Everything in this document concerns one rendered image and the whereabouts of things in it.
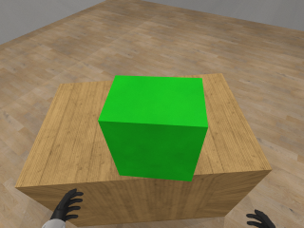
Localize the carton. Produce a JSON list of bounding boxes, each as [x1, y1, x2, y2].
[[98, 75, 208, 181]]

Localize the left robot hand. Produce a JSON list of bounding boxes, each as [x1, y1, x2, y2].
[[50, 188, 84, 222]]

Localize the right robot hand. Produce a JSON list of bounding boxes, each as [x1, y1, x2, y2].
[[246, 209, 276, 228]]

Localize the left robot forearm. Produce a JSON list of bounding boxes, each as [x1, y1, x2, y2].
[[42, 218, 66, 228]]

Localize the pedestal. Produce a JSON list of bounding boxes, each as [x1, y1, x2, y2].
[[14, 73, 273, 227]]

